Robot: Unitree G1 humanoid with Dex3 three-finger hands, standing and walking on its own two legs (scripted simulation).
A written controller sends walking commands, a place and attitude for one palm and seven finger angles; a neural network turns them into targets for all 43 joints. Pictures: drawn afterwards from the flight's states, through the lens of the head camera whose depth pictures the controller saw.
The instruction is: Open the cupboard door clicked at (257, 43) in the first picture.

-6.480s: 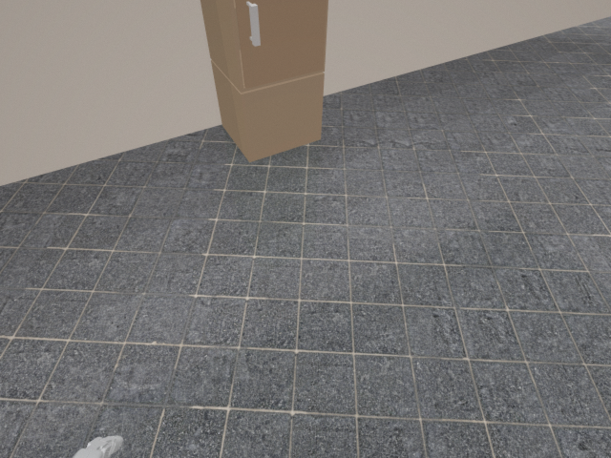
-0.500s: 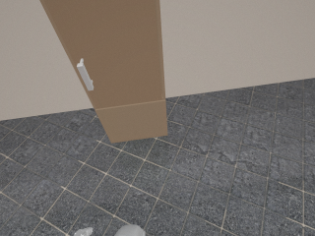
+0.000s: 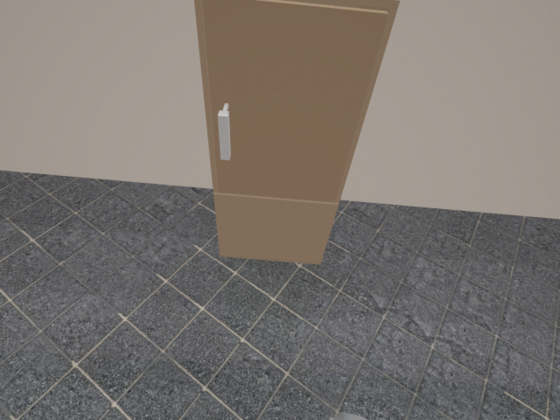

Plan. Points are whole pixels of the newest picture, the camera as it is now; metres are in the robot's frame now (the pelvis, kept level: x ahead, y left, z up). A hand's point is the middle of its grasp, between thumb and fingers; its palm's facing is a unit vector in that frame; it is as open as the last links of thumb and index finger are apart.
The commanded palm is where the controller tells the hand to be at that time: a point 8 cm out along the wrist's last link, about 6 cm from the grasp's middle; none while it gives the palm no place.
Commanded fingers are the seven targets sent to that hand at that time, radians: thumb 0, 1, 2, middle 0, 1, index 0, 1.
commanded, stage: take the last steps up to it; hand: left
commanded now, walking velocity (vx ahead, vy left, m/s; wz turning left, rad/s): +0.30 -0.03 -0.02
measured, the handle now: (225, 131) +0.82 +0.21 -0.08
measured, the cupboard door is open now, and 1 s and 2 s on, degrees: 0 0 0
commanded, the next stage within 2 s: come to a stop and stand still in 0.68 s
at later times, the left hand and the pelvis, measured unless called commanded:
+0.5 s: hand (227, 356) +0.26 +0.11 -0.17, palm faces +0.01 -0.98 -0.19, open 7.4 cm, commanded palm none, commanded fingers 0.00 0.90 0.90 -0.20 -0.30 -0.20 -0.30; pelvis +0.15 -0.06 -0.01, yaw +1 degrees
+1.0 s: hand (204, 372) +0.23 +0.15 -0.19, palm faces +0.08 -0.98 -0.16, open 7.4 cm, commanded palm none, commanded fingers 0.00 0.90 0.90 -0.20 -0.30 -0.20 -0.30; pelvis +0.27 -0.02 -0.01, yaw -1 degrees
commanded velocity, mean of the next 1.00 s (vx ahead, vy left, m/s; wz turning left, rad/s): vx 0.11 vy -0.03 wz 0.02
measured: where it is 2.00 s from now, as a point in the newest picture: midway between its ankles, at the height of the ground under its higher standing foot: outside the picture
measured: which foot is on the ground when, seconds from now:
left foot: down 0.00-0.36, up 0.38-0.80, down 0.82-1.00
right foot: up 0.00-0.32, down 0.34-0.82, up 0.84-1.00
